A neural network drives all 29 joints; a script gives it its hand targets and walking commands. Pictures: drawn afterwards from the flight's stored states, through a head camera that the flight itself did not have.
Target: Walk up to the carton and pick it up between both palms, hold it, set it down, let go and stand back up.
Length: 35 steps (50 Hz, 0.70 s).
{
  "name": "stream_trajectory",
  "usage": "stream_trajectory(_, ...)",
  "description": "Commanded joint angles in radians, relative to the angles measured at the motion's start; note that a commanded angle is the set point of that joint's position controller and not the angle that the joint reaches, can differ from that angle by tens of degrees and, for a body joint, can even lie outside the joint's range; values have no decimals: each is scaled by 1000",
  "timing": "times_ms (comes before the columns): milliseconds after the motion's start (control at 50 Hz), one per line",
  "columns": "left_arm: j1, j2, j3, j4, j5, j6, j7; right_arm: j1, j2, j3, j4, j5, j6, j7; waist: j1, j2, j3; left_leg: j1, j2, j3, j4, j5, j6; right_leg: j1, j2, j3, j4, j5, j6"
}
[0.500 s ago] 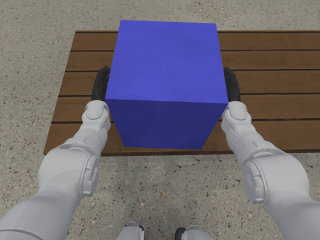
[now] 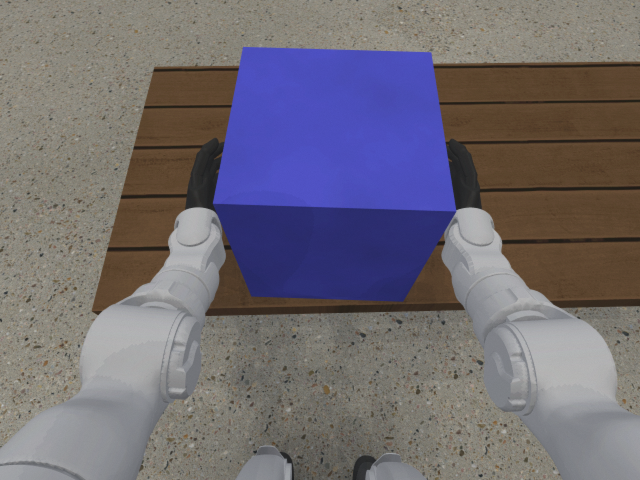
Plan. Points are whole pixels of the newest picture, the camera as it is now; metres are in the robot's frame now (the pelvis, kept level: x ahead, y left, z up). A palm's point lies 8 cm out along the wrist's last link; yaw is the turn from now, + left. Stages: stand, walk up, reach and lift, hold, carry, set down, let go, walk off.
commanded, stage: reach and lift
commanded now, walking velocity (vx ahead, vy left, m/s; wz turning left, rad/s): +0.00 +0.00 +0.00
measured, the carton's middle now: (331, 187) +0.49 +0.02 +0.00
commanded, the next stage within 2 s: none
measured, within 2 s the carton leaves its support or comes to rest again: leaves its support in 1.88 s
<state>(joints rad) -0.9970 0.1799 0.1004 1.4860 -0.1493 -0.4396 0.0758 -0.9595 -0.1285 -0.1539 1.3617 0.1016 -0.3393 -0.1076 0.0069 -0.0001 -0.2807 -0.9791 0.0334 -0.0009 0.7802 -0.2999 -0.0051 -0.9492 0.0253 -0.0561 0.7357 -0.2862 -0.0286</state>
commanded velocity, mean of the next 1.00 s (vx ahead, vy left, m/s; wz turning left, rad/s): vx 0.00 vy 0.00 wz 0.00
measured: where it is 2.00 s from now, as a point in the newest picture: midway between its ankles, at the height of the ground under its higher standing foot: outside the picture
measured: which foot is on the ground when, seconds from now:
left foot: down 0.00-1.00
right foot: down 0.00-1.00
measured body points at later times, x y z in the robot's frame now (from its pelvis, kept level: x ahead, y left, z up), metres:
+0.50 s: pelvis +0.02 +0.00 +0.03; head +0.14 +0.00 +0.46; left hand +0.44 +0.18 +0.03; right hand +0.44 -0.15 +0.03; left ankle +0.02 +0.12 -0.70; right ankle +0.01 -0.10 -0.70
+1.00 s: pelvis +0.03 +0.00 +0.04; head +0.15 +0.01 +0.47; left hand +0.44 +0.18 +0.03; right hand +0.44 -0.15 +0.03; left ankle +0.02 +0.12 -0.70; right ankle +0.01 -0.10 -0.70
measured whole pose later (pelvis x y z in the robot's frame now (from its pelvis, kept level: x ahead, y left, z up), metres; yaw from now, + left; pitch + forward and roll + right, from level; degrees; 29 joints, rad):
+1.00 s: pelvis +0.03 +0.00 +0.04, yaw +1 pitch +23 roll -1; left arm -0.79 0.10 0.43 1.36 0.21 -0.56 0.04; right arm -0.73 0.03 -0.61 1.20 -0.41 -0.54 -0.10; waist 0.01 0.00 -0.17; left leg -0.67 0.03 0.03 0.49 -0.22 0.00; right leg -0.64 0.02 -0.06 0.44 -0.21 -0.03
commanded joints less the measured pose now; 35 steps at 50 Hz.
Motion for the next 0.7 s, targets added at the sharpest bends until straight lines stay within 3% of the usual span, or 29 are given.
stream_trajectory(0, -502, 31, 4, -175, 36, -69, -25, -483, -8, 1, -204, -49, -55, 25, 3, 37, -704, 439, -25, 51, 4, 475, -70, 430, -7, 15, -40, 370, 32)
stream_trajectory(80, -519, -93, 62, -183, 126, -83, -68, -469, 151, -58, -215, -170, -67, 57, -10, 42, -664, 444, -30, 55, -23, 462, -67, 485, -18, 10, -54, 405, 35)
stream_trajectory(140, -537, -448, 81, -142, 284, -104, -162, -470, 560, -91, -199, -392, -96, 143, -15, 49, -582, 491, -33, 55, -75, 434, -52, 529, -28, -4, -103, 417, 31)
stream_trajectory(160, -511, -518, 84, -118, 329, -117, -182, -446, 626, -114, -183, -463, -114, 171, -17, 63, -575, 512, -32, 57, -86, 431, -49, 544, -29, -8, -114, 432, 27)
stream_trajectory(220, -449, -538, 112, -85, 394, -139, -175, -374, 649, -163, -156, -570, -141, 204, -8, 77, -539, 556, -16, 61, -113, 469, -55, 563, -21, -21, -137, 478, 19)
stream_trajectory(280, -407, -530, 127, -70, 403, -152, -167, -326, 646, -177, -119, -624, -158, 207, -19, 31, -485, 543, -10, 61, -154, 462, -45, 602, -20, -26, -160, 492, 33)
stream_trajectory(400, -334, -521, 151, -55, 425, -165, -164, -241, 672, -178, -55, -671, -180, 201, -16, 0, -400, 525, -9, 73, -205, 467, -32, 664, -27, -25, -183, 548, 45)
stream_trajectory(620, -261, -545, 149, -102, 455, -148, -143, -208, 675, -172, -56, -653, -199, 197, 11, 30, -375, 596, 3, 79, -224, 533, -45, 636, -21, -25, -237, 499, 29)
stream_trajectory(680, -248, -553, 148, -113, 459, -148, -140, -195, 684, -166, -48, -654, -203, 191, 10, 14, -376, 591, 0, 77, -234, 538, -37, 659, -22, -24, -238, 526, 32)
